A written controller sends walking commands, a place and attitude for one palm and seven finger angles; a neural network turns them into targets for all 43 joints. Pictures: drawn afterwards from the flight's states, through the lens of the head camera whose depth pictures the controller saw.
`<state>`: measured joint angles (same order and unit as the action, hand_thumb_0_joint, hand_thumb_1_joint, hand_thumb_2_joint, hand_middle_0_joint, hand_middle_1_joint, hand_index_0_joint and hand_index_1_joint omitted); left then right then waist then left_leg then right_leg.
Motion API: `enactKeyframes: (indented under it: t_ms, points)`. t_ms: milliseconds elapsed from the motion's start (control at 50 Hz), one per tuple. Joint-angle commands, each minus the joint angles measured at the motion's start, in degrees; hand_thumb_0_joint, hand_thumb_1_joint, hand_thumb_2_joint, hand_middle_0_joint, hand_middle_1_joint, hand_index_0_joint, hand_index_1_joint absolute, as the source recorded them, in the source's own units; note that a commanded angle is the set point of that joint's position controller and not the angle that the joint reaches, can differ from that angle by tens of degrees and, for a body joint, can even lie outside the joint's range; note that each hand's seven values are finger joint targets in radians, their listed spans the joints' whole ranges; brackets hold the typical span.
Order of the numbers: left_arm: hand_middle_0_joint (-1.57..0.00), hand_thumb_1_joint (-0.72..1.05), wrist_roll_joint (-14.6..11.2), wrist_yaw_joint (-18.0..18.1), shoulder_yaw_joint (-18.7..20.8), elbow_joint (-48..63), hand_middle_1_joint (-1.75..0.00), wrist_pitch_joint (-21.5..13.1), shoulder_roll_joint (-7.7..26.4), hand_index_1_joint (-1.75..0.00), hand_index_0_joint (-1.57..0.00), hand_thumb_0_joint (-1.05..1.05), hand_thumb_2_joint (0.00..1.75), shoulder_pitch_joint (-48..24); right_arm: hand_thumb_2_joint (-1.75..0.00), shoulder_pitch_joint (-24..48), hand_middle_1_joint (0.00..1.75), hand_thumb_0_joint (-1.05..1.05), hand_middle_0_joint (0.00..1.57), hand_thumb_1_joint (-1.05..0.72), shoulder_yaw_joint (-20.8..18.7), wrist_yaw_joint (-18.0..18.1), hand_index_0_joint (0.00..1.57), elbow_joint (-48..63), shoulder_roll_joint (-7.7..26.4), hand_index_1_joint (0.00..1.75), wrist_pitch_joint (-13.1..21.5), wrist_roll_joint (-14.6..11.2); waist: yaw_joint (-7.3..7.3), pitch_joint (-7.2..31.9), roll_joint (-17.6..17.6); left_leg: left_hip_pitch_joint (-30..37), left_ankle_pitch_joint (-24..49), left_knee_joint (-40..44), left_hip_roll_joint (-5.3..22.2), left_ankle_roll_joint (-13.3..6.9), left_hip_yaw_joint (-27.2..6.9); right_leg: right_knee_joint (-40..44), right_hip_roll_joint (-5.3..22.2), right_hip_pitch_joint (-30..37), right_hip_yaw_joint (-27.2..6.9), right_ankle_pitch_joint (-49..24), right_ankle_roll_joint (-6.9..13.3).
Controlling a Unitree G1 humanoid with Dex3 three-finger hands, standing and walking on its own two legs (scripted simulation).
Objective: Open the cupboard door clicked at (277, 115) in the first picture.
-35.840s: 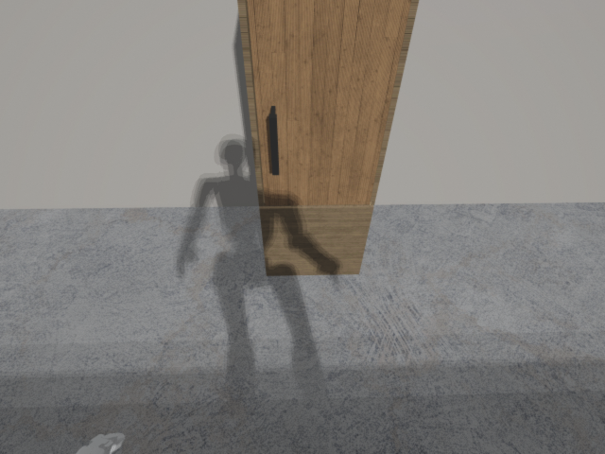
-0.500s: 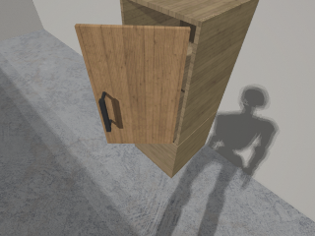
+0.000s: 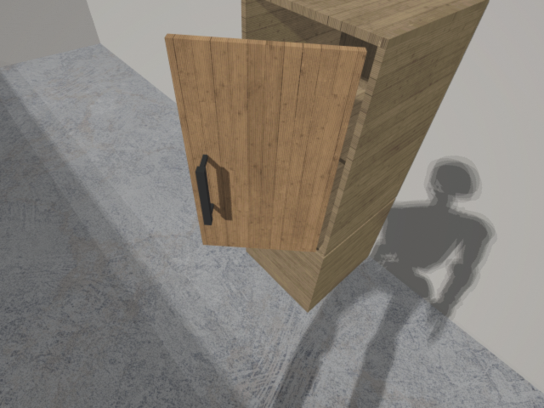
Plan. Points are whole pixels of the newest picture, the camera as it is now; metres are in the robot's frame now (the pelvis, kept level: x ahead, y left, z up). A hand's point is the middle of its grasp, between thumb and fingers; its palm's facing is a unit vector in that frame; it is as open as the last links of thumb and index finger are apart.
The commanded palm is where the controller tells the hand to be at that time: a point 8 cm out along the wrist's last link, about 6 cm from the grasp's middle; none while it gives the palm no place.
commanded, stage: come to a stop and stand still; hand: left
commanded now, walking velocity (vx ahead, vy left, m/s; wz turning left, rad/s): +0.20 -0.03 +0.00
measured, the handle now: (206, 191) +0.58 +0.20 -0.08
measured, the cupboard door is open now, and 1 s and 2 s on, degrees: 45 45 45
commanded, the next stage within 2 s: look again from close up in 1.86 s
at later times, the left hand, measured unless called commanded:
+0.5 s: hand out of the picture +0.13 +0.19 -0.17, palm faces +0.02 -0.98 -0.20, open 7.3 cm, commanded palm none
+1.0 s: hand out of the picture +0.09 +0.22 -0.18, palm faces +0.09 -0.97 -0.23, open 7.4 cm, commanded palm none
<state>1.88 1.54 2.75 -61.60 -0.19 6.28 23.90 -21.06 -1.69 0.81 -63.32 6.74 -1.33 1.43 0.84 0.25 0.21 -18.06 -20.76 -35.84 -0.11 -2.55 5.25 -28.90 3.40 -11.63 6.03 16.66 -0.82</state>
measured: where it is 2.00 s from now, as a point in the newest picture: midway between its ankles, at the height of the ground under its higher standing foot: outside the picture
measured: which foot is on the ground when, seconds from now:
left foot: down 0.00-0.62, up 0.64-0.98, down 1.00-1.00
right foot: down 0.00-0.08, up 0.10-0.58, down 0.60-1.00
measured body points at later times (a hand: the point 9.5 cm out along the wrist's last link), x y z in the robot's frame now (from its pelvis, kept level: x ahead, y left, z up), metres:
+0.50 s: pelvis +0.08 +0.01 +0.01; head +0.13 +0.03 +0.46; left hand +0.13 +0.24 -0.15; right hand +0.04 -0.18 -0.15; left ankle +0.02 +0.08 -0.73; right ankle +0.08 -0.13 -0.69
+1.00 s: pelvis +0.06 +0.02 -0.01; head +0.09 +0.03 +0.44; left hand +0.09 +0.27 -0.16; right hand +0.17 -0.23 -0.14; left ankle +0.05 +0.14 -0.73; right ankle +0.09 -0.14 -0.73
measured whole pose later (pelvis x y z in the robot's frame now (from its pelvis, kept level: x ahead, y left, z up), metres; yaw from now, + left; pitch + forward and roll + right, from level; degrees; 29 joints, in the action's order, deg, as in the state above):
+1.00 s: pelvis +0.06 +0.02 -0.01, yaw +2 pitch +0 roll +0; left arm 2.2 1.6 3.5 -55.6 1.8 11.1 12.8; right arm -7.3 -3.6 0.7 -55.1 12.2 -1.7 0.6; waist 1.6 -4.8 1.0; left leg -15.5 -18.5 -34.8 1.5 2.7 1.6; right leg -33.5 5.3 -18.0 3.2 14.8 -2.9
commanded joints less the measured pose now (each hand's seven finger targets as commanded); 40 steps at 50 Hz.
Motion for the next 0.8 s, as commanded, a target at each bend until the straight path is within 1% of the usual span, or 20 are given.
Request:
enactKeyframes:
  t_ms: [0, 20, 40, 60, 80, 100, 120, 160, 220, 300, 440, 500, 540, 560, 580, 600, 620, 680, 740, 780]
  points:
    - [-0.2, 0.9, -0.38, 0.39, 1.52, 1.13, -0.3, -1.19, 7.35, -0.3, -0.2, 0.0, 0.9, 2.42, -0.9, -3.1, 0.3, 0.0, 0.2, -0.9, -0.38, -0.09, 0.2, 3.42, 1.7, 0.3, 2.32, -0.01, -2.37, -5.8, 5.91, 0.92, -1.53, 1.51, 2.61, 0.57, -0.55, 13.31, 13.03, -7.7, -14.07, 20.67, 8.46]
    - [-0.2, 0.9, -0.27, 0.09, 1.31, 1.67, -0.3, -0.83, 6.28, -0.3, -0.2, 0.0, 0.9, -0.35, -0.9, -7.02, 0.3, 0.0, 0.2, -0.9, -0.37, 0.04, 0.2, 2.13, 2.16, 0.3, 2.53, -0.11, -4.33, -6.53, 2.98, 6.84, -2.59, 6.91, 2.72, 0.4, -2.12, 7.3, 8.42, -12.81, -8.53, 19.56, 6.44]
    - [-0.2, 0.9, -0.16, -0.29, 0.84, 2.51, -0.3, -0.59, 3.78, -0.3, -0.2, 0.0, 0.9, -1.23, -0.9, -11.11, 0.3, 0.0, 0.2, -0.9, -0.97, 0.45, 0.2, 0.65, 4.63, 0.3, 2.84, -0.02, -5.42, -7.98, -5.89, 10.39, -8.31, 14.43, 7.66, -1.59, -11.29, -3.27, 2.52, -18.14, -3.23, 16.52, 3.83]
    - [-0.2, 0.9, -0.25, -0.64, 0.08, 3.86, -0.3, -0.61, 1.12, -0.3, -0.2, 0.0, 0.9, -2.23, -0.9, -15.91, 0.3, 0.0, 0.2, -0.9, -1.73, 1.08, 0.2, -0.54, 8.97, 0.3, 3.37, 0.48, -6.77, -9.06, -17.68, 13.09, -13.81, 25.53, 17.88, -5.33, -26.77, -18.14, -2.7, -24.79, 3.07, 13.53, 1.3]
    - [-0.2, 0.9, 0.46, -0.39, 0.12, 4.94, -0.3, -0.41, 2.43, -0.3, -0.2, 0.0, 0.9, -4.97, -0.9, -15.38, 0.3, 0.0, 0.2, -0.9, -1.44, 1.52, 0.2, -0.82, 9.14, 0.3, 3.37, 0.52, -6.37, -12.32, -15.86, 10.69, -11.23, 29.3, 20.65, -6.84, -31.23, -26.8, -1.45, -26.9, -1.45, 13.85, 1.99]
    - [-0.2, 0.9, 0.51, -0.27, 0.3, 4.21, -0.3, -0.2, 2.9, -0.3, -0.2, 0.0, 0.9, -3.93, -0.9, -12.28, 0.3, 0.0, 0.2, -0.9, -0.55, 1.87, 0.2, -0.19, 7.22, 0.3, 3.53, 0.3, -4.13, -13.73, -12.24, 7.51, -2.77, 29.05, 20.06, -6.53, -28.65, -30.09, 1.0, -26.72, -4.58, 9.96, 2.02]
    - [-0.2, 0.9, 0.28, -0.36, 0.2, 3.31, -0.3, -0.33, 2.62, -0.3, -0.2, 0.0, 0.9, -2.9, -0.9, -9.48, 0.3, 0.0, 0.2, -0.9, 0.15, 2.11, 0.2, 0.71, 5.6, 0.3, 3.94, 0.12, -2.95, -12.71, -6.32, 5.97, 7.86, 27.34, 19.19, -6.56, -24.7, -30.48, 2.09, -24.22, -5.56, 6.82, 1.6]
    - [-0.2, 0.9, -0.22, -0.35, -0.32, 1.51, -0.3, -0.29, 1.22, -0.3, -0.2, 0.0, 0.9, -0.97, -0.9, -6.33, 0.3, 0.0, 0.2, -0.9, 0.99, 2.79, 0.2, 1.17, 4.61, 0.3, 4.88, -0.18, -0.85, -8.27, -1.1, 7.76, 35.46, 23.0, 17.16, -6.26, -16.2, -27.29, 2.64, -18.28, -6.33, 3.16, -0.06]
    - [-0.2, 0.9, -0.7, 0.4, -0.6, 0.61, -0.3, 0.98, 0.87, -0.3, -0.2, 0.0, 0.9, 0.69, -0.9, -4.91, 0.3, 0.0, 0.2, -0.9, 0.75, 3.58, 0.2, 0.46, 5.77, 0.3, 4.78, -0.71, -0.07, -1.48, -3.09, 14.17, 55.78, 17.92, 14.35, -4.17, -8.77, -21.89, 0.59, -13.06, -5.5, -0.03, -1.0]
    - [-0.2, 0.9, -0.47, 0.78, 0.4, 2.76, -0.3, 2.25, 3.4, -0.3, -0.2, 0.0, 0.9, -3.99, -0.9, -5.83, 0.3, 0.0, 0.2, -0.9, -0.46, 3.9, 0.2, -0.15, 6.08, 0.3, 3.25, -0.73, -1.39, -2.53, -7.14, 16.13, 60.97, 16.05, 15.59, -4.0, -7.91, -23.12, -1.15, -15.28, -4.87, 0.71, -0.94]
    - [-0.2, 0.9, -0.3, 0.57, 1.04, 6.99, -0.3, 2.47, 4.19, -0.3, -0.2, 0.0, 0.9, -11.13, -0.9, -3.24, 0.3, 0.0, 0.2, -0.9, -2.12, 3.55, 0.2, 1.0, 6.79, 0.3, 1.99, 0.17, -2.6, -3.53, -7.85, 16.72, 57.57, 12.93, 16.49, -6.94, -8.89, -19.31, -1.34, -15.76, -4.96, 4.47, -0.31]
    - [-0.2, 0.9, -0.4, 0.64, 0.95, 7.65, -0.3, 1.82, 4.34, -0.3, -0.2, 0.0, 0.9, -11.22, -0.9, -1.48, 0.3, 0.0, 0.2, -0.9, -2.71, 3.04, 0.2, 1.49, 7.83, 0.3, 1.59, 0.29, -2.22, -1.41, -9.42, 18.31, 58.12, 10.4, 15.74, -5.93, -8.9, -10.17, -1.45, -11.36, -3.77, 3.32, 0.33]
    - [-0.2, 0.9, -0.33, 0.7, 1.16, 6.83, -0.3, 0.94, 5.59, -0.3, -0.2, 0.0, 0.9, -8.1, -0.9, -0.54, 0.3, 0.0, 0.2, -0.9, -2.99, 2.49, 0.2, 1.96, 8.43, 0.3, 1.43, -0.09, -0.56, 0.86, -7.58, 17.44, 54.12, 6.04, 13.26, -3.74, -7.64, -0.34, -1.72, -4.98, -2.68, -5.4, 0.2]
    - [-0.2, 0.9, -0.24, 0.75, 1.3, 6.05, -0.3, 0.28, 6.58, -0.3, -0.2, 0.0, 0.9, -5.29, -0.9, -0.26, 0.3, 0.0, 0.2, -0.9, -3.07, 2.12, 0.2, 2.33, 8.36, 0.3, 1.39, -0.41, 0.8, 2.98, -5.26, 15.94, 47.47, 1.88, 10.95, -1.7, -6.13, 6.64, -0.71, 0.44, -2.55, -15.26, 0.0]
    - [-0.2, 0.9, -0.02, 1.18, 1.65, 5.53, -0.3, -0.48, 9.71, -0.3, -0.2, 0.0, 0.9, -3.92, -0.9, -2.29, 0.3, 0.0, 0.2, -0.9, -3.02, 1.67, 0.2, 2.7, 6.57, 0.3, 1.42, -0.83, 0.37, 6.74, 2.51, 9.57, 31.9, -4.92, 7.06, 0.99, -4.46, 6.62, 6.19, 9.19, -8.01, -35.17, 1.78]
    - [-0.2, 0.9, -0.05, 1.61, 2.33, 4.99, -0.3, -0.92, 12.85, -0.3, -0.2, 0.0, 0.9, -2.69, -0.9, -2.0, 0.3, 0.0, 0.2, -0.9, -2.65, 1.53, 0.2, 3.98, 3.87, 0.3, 1.32, -1.02, 0.64, 8.04, 13.28, -2.08, -5.72, -13.5, 0.02, 3.79, -1.16, 1.22, 17.76, 16.84, -18.86, -64.87, 8.44]
    - [-0.2, 0.9, -0.55, 1.47, 1.97, 5.54, -0.3, -0.73, 13.2, -0.3, -0.2, 0.0, 0.9, -2.95, -0.9, -0.92, 0.3, 0.0, 0.2, -0.9, -3.02, 2.04, 0.2, 4.83, 4.95, 0.3, 0.44, -1.03, 0.65, 7.99, 11.73, -3.12, -15.6, -18.85, -0.16, 3.92, -5.55, 1.96, 22.09, 13.48, -18.89, -69.01, 13.2]
    - [-0.2, 0.9, -0.28, 1.93, 1.96, 6.81, -0.3, -0.09, 11.38, -0.3, -0.2, 0.0, 0.9, -8.28, -0.9, 5.51, 0.3, 0.0, 0.2, -0.9, -2.7, 1.67, 0.2, 5.8, 5.25, 0.3, -1.03, -0.56, 0.74, 0.52, 9.39, -7.54, -11.29, -27.95, 1.41, 4.64, -7.53, 4.46, 17.74, 6.35, -16.35, -55.53, 13.9]
    - [-0.2, 0.9, -0.2, 1.98, 2.36, 7.24, -0.3, -0.18, 12.23, -0.3, -0.2, 0.0, 0.9, -8.18, -0.9, 7.08, 0.3, 0.0, 0.2, -0.9, -2.9, 0.72, 0.2, 6.61, 5.88, 0.3, -1.68, -0.31, 0.92, 0.77, 5.32, -8.43, -6.74, -28.42, 1.06, 5.49, -6.84, 5.58, 15.84, 4.97, -14.08, -47.28, 12.33]
    - [-0.2, 0.9, 0.02, 1.93, 2.77, 7.87, -0.3, -0.29, 12.95, -0.3, -0.2, 0.0, 0.9, -8.01, -0.9, 7.77, 0.3, 0.0, 0.2, -0.9, -2.8, 0.32, 0.2, 7.33, 6.16, 0.3, -1.9, -0.13, 0.93, 1.45, 6.6, -8.31, -5.43, -26.18, 1.17, 6.05, -6.43, 5.74, 15.32, 4.95, -13.5, -44.01, 11.73]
